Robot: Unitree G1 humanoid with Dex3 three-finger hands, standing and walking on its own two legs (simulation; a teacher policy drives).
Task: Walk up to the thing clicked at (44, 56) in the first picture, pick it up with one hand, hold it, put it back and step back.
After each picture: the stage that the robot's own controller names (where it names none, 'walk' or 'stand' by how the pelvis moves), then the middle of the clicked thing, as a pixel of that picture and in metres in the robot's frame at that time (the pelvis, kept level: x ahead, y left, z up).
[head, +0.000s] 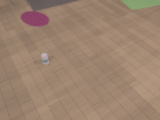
stand; (45, 58) +1.23 +0.43 -0.72
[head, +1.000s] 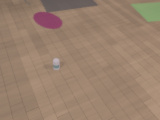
walk; (56, 64) +1.15 +0.21 -0.70
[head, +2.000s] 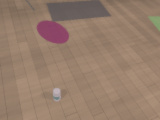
walk; (56, 94) +0.75 +0.16 -0.71
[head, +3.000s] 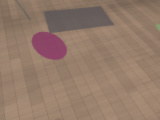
stand; out of the picture +0.47 +0.20 -0.71
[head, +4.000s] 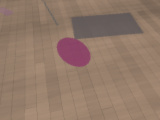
stand; out of the picture +0.41 +0.14 -0.70
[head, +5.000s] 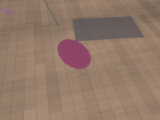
stand; out of the picture +0.41 +0.13 -0.72
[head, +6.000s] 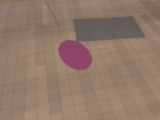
stand; out of the picture +0.40 +0.14 -0.73
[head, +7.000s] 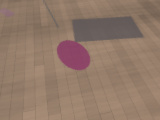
stand; out of the picture +0.40 +0.15 -0.73
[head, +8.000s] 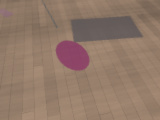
stand; out of the picture +0.38 +0.16 -0.73
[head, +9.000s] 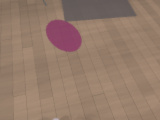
go down; out of the picture +0.40 +0.16 -0.70
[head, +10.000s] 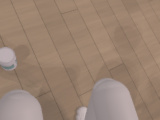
go down; (7, 59) +0.47 +0.22 -0.29
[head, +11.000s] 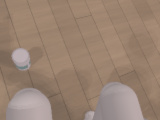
close in; (22, 60) +0.47 +0.21 -0.29
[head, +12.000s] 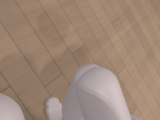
close in; out of the picture +0.46 +0.26 -0.23
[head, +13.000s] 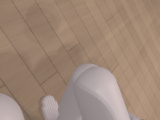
close; out of the picture +0.45 +0.26 -0.23
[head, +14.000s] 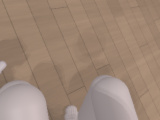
lift; out of the picture +0.39 +0.25 -0.18
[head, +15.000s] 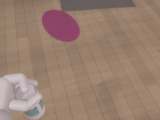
lift; (31, 102) +0.32 +0.18 -0.02
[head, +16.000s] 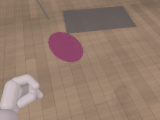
hold; out of the picture +0.14 +0.23 -0.68
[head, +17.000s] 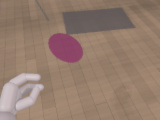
stand; out of the picture +0.02 +0.36 -0.71
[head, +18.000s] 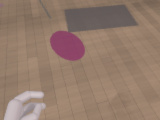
crouch; out of the picture -0.08 +0.51 -0.70
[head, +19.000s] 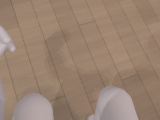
crouch; out of the picture -0.14 +0.64 -0.36
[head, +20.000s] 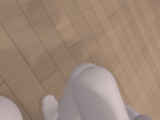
lower; out of the picture -0.38 +0.67 -0.26
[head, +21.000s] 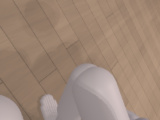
lower; out of the picture -0.51 +0.75 -0.26
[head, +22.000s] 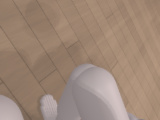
lower; out of the picture -0.62 +0.84 -0.26
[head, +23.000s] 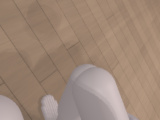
lower; out of the picture -0.73 +0.92 -0.26
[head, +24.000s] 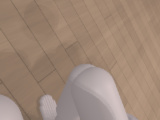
loosen; out of the picture -0.82 +0.99 -0.26
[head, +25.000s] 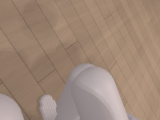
withdraw; out of the picture -0.91 +1.05 -0.26
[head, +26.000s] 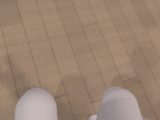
walk; out of the picture -0.84 +1.24 -0.34
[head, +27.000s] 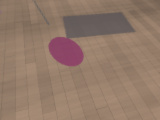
stand; out of the picture -0.79 +1.45 -0.68
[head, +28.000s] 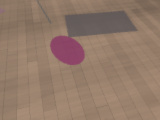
stand; out of the picture -0.83 +1.56 -0.69
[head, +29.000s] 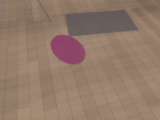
stand; out of the picture -0.90 +1.62 -0.69
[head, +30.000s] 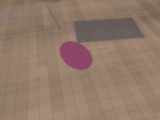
stand; out of the picture -0.91 +1.69 -0.75
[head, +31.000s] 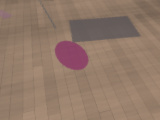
stand; out of the picture -1.00 +1.75 -0.75
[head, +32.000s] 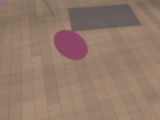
walk; out of the picture -1.02 +1.81 -0.75
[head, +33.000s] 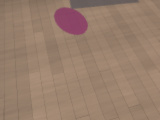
walk; out of the picture -0.92 +1.76 -0.73
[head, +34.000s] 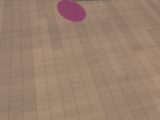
walk; out of the picture -0.50 +1.88 -0.72
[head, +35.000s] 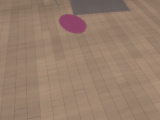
stand; out of the picture -0.54 +1.91 -0.73
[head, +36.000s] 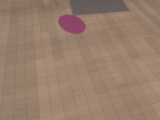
stand; out of the picture -0.55 +1.96 -0.75
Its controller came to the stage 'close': yes
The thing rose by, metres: 0.67
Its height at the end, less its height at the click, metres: -0.02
